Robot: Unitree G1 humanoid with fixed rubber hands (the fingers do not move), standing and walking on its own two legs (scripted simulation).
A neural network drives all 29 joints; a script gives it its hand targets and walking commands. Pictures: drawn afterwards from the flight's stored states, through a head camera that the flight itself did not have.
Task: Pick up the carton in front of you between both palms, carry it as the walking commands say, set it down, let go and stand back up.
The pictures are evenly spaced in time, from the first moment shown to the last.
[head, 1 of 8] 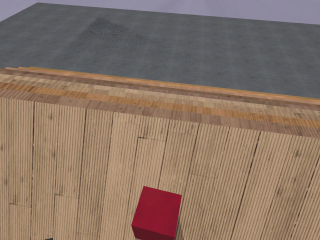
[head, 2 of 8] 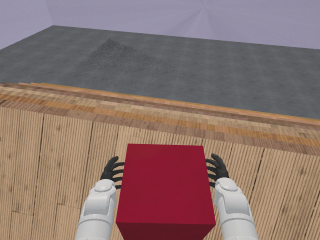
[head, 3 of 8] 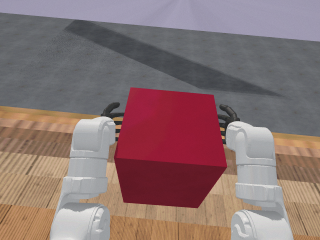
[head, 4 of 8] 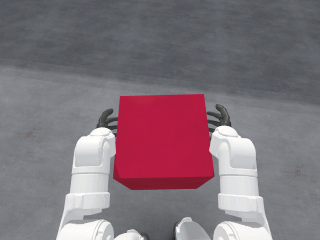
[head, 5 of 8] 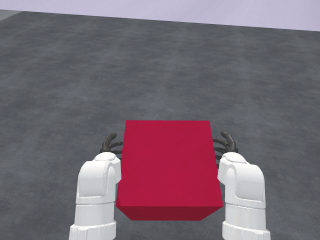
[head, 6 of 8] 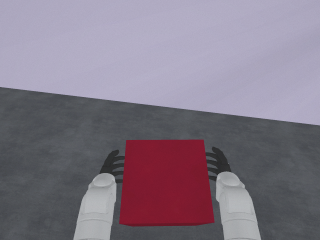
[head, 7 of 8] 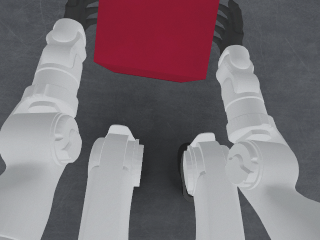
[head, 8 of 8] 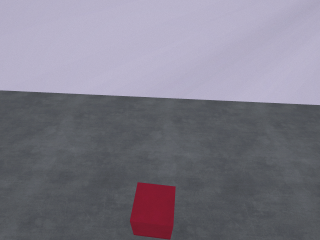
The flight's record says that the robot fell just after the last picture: no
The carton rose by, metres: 0.67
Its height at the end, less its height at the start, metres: -1.77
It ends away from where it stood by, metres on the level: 8.00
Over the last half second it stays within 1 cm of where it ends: yes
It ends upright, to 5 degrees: yes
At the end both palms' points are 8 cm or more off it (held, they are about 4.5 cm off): yes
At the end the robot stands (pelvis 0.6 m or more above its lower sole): yes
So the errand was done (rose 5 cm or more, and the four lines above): yes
